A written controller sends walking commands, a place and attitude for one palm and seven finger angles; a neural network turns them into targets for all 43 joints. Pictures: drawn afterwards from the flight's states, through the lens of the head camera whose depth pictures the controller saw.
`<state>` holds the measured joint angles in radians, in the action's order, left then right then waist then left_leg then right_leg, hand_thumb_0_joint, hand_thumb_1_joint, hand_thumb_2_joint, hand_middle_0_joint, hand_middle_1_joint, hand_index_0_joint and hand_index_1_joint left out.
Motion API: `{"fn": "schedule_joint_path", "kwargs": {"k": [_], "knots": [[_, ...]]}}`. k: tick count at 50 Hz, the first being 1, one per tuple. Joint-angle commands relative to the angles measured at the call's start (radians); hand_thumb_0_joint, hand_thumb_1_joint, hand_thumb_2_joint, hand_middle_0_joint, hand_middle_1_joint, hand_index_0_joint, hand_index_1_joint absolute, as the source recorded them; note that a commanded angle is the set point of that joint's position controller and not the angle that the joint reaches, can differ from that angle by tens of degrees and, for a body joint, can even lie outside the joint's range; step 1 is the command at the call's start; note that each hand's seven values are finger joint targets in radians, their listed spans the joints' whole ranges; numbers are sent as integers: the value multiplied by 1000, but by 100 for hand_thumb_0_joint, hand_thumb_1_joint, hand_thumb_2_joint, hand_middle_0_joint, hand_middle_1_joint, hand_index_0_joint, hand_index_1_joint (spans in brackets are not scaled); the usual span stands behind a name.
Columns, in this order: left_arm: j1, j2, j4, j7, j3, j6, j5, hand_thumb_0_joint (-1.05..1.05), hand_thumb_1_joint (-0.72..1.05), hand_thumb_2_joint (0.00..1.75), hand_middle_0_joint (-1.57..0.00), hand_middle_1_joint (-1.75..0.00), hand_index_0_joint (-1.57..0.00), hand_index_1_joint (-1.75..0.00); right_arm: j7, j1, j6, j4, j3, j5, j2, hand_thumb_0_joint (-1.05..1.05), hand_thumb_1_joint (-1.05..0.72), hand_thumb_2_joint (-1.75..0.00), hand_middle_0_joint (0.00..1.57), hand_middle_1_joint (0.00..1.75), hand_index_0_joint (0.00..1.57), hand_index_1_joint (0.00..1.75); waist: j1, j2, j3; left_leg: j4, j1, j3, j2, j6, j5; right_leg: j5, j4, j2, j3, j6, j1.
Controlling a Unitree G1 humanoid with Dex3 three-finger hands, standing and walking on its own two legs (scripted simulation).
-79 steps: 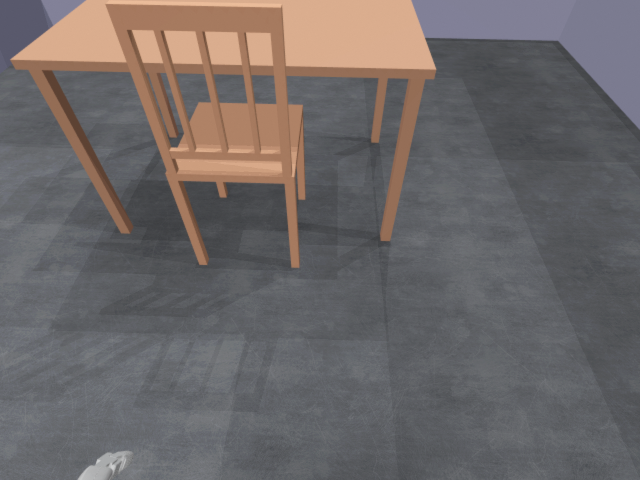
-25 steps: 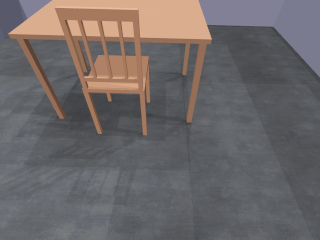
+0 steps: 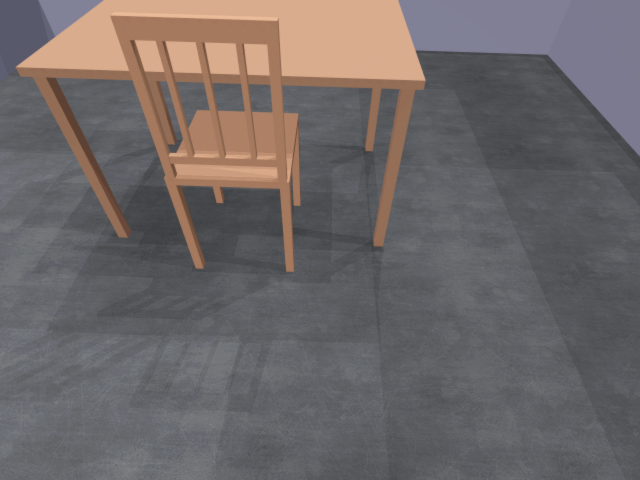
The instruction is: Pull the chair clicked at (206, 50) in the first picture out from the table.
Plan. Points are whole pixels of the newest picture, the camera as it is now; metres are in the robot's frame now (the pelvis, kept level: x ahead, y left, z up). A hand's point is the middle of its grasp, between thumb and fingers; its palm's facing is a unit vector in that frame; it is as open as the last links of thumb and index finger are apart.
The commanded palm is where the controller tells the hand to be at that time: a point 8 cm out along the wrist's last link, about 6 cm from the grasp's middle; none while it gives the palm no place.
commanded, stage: walk to a spot facing it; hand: left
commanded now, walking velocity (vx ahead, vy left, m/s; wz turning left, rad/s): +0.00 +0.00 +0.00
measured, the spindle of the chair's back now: (212, 105) +1.02 +0.36 -0.06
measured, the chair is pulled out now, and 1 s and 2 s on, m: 0.00 0.00 0.00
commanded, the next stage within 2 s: take the last steps up to it in 0.64 s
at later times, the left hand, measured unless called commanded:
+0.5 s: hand out of the picture +0.02 +0.24 -0.20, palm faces +0.08 -0.99 -0.14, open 7.4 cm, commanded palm none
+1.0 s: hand (199, 360) +0.35 +0.24 -0.20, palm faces +0.07 -0.98 -0.17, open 7.4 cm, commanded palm none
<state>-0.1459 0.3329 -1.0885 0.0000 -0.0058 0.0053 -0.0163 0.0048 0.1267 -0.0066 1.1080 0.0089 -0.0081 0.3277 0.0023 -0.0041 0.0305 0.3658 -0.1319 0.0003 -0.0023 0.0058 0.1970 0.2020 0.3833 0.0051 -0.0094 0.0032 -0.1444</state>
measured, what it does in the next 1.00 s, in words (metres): walks ahead: right foot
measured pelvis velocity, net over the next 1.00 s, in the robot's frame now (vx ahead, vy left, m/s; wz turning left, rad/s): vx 0.28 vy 0.07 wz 0.02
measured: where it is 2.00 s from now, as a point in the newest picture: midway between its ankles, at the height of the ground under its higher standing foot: (298, 383)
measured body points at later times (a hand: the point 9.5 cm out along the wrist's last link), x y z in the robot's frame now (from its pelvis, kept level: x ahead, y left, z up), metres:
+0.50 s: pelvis +0.08 +0.06 -0.01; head +0.08 +0.09 +0.44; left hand +0.02 +0.29 -0.18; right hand +0.05 -0.17 -0.15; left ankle +0.04 +0.12 -0.75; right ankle +0.03 -0.09 -0.68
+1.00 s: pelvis +0.28 +0.07 -0.03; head +0.28 +0.07 +0.42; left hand +0.34 +0.29 -0.18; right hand +0.19 -0.13 -0.19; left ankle +0.14 +0.15 -0.65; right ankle +0.34 +0.01 -0.75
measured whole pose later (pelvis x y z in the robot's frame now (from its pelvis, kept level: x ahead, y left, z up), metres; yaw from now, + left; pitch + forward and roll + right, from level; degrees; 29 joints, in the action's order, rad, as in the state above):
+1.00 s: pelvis +0.28 +0.07 -0.03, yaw +1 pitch -4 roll -2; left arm -0.19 0.15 -1.04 -0.01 0.06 0.07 -0.02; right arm -0.02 0.43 -0.03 1.18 -0.03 0.00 0.09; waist -0.01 0.02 0.08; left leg 1.26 -0.25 -0.06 -0.03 -0.04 0.44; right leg 0.26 0.63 -0.05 0.18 -0.12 -0.32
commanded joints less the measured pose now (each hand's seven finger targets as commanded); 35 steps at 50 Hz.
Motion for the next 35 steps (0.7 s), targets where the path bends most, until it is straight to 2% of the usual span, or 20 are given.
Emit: {"fn": "schedule_joint_path", "kwargs": {"k": [1, 3, 4, 5, 7, 10, 12, 15, 17, 18, 19, 20, 21, 23, 24, 26, 27, 29, 31, 35], "knots": [[27, 201, 67, -14, 36, 22, 4, 0, 90, 90, -20, -30, -20, -30, -17, -43, -25, -60, -37, 1, 201, 0, -90, -90, 20, 30, 20, 30, -1, 9, -56, -62, 19, 97, -117, -31, -136, -114, -72, 108, -101, -29, -7], [31, 202, 64, -14, 35, 23, 5, 0, 90, 90, -20, -30, -20, -30, -17, -49, -25, -61, -36, 1, 202, 0, -90, -90, 20, 30, 20, 30, -1, 8, -50, -64, 17, 98, -116, -31, -135, -118, -76, 109, -102, -28, -8], [-5, 123, 46, -17, 21, 14, 7, 0, 90, 90, -20, -30, -20, -30, -14, -13, -16, -43, -17, -4, 122, 0, -90, -90, 20, 30, 20, 30, -3, -7, -71, -53, 13, 85, -111, -20, -90, -59, -78, 111, -89, -15, 9], [-44, 85, 34, -17, 11, 4, 5, 0, 90, 90, -20, -30, -20, -30, -11, 20, -7, -32, -7, -7, 78, 0, -90, -90, 20, 30, 20, 30, 1, -15, -65, -35, -1, 74, -96, -17, 4, 63, -74, 108, -90, -11, 3], [-82, 100, 28, -10, 21, -7, -3, 0, 90, 90, -20, -30, -20, -30, -6, 43, 6, -31, -12, -14, 69, 0, -90, -90, 20, 30, 20, 30, 10, -48, 8, 3, -102, 63, -58, -25, 244, 330, -109, 114, -129, -26, -33], [-154, 149, 37, -6, 49, -8, -8, 0, 90, 90, -20, -30, -20, -30, -2, 58, 11, -59, -17, -18, 42, 0, -90, -90, 20, 30, 20, 30, 35, -188, 78, 210, -279, -15, 0, -20, 293, 559, -216, 225, -270, -97, -17], [-194, 158, 43, -10, 62, 4, -7, 0, 90, 90, -20, -30, -20, -30, 3, 47, 5, -87, -29, -17, 40, 0, -90, -90, 20, 30, 20, 30, 42, -187, 105, 363, -349, -19, -26, -25, 283, 552, -259, 307, -340, -158, -5], [-177, 128, 57, -11, 70, 29, -11, 0, 90, 90, -20, -30, -20, -30, 13, 89, -15, -96, -36, -11, 5, 0, -90, -90, 20, 30, 20, 30, 9, -109, 93, 329, -310, -38, -61, -29, 245, 339, -196, 305, -225, -177, -2], [-143, 98, 61, -9, 69, 27, -8, 0, 90, 90, -20, -30, -20, -30, 13, 203, -25, -65, -36, -9, -32, 0, -90, -90, 20, 30, 20, 30, -45, -81, 91, 161, -84, -83, -39, -30, 159, 334, -104, 249, -100, -130, -153], [-137, 61, 64, -6, 63, 23, -3, 0, 90, 90, -20, -30, -20, -30, 7, 296, -33, -31, -38, -9, -25, 0, -90, -90, 20, 30, 20, 30, -70, 2, 70, 73, 40, -59, -28, -32, 154, 301, 26, 172, -14, -92, -218], [-142, -7, 78, 2, 51, 19, 5, 0, 90, 90, -20, -30, -20, -30, -6, 406, -42, -1, -65, -18, 52, 0, -90, -90, 20, 30, 20, 30, -107, 247, 59, -80, 135, 230, -183, -92, 329, 268, 319, 59, 92, -33, -365], [-94, -49, 118, 3, 41, 27, 2, 0, 90, 90, -20, -30, -20, -30, -21, 509, -48, 17, -81, -22, 113, 0, -90, -90, 20, 30, 20, 30, -126, 360, 72, -230, 184, 518, -365, -172, 313, 382, 575, -13, 123, -3, -539], [-65, -20, 134, -1, 49, 34, -8, 0, 90, 90, -20, -30, -20, -30, -24, 501, -45, 11, -77, -14, 105, 0, -90, -90, 20, 30, 20, 30, -108, 254, 74, -216, 173, 545, -402, -220, 281, 361, 692, 38, 33, -23, -574], [-67, -39, 92, 7, 59, 38, -12, 0, 90, 90, -20, -30, -20, -30, -31, 413, -59, -8, -56, -9, 9, 0, -90, -90, 20, 30, 20, 30, -66, 84, 131, -213, 88, 423, -351, -214, 132, 199, 786, 104, 1, -23, -584], [-85, -56, 74, 13, 57, 37, -13, 0, 90, 90, -20, -30, -20, -30, -32, 382, -70, -15, -48, -7, -19, 0, -90, -90, 20, 30, 20, 30, -43, 42, 141, -213, 61, 339, -319, -195, 21, 139, 784, 117, 4, -14, -552], [-136, -96, 51, 19, 52, 31, -11, 0, 90, 90, -20, -30, -20, -30, -42, 395, -88, 1, -40, 0, -60, 0, -90, -90, 20, 30, 20, 30, -19, 30, 96, -180, 112, 184, -263, -161, -276, 60, 779, 109, 36, 4, -520], [-145, -109, 45, 18, 52, 26, -11, 0, 90, 90, -20, -30, -20, -30, -45, 416, -92, 13, -39, 0, -58, 0, -90, -90, 20, 30, 20, 30, -14, 72, 78, -164, 126, 124, -243, -142, -383, 49, 778, 102, 46, 10, -519], [-152, -114, 42, 14, 55, 13, -9, 0, 90, 90, -20, -30, -20, -30, -50, 439, -96, 32, -35, 4, -81, 0, -90, -90, 20, 30, 20, 30, -5, 111, 78, -158, 155, 64, -228, -114, -488, 19, 777, 88, 60, 13, -547], [-129, -126, 47, 14, 59, 9, -10, 0, 90, 90, -20, -30, -20, -30, -55, 465, -97, 49, -34, 5, -97, 0, -90, -90, 20, 30, 20, 30, -10, 100, 79, -155, 185, 27, -218, -91, -545, -14, 761, 76, 75, 9, -583], [-13, -153, 83, 18, 54, 8, -4, 0, 90, 90, -20, -30, -20, -30, -61, 488, -94, 68, -27, -3, -127, 0, -90, -90, 20, 30, 20, 30, -24, 120, 139, -156, 177, -56, -198, -68, -659, -75, 558, 48, 136, -8, -564]]}}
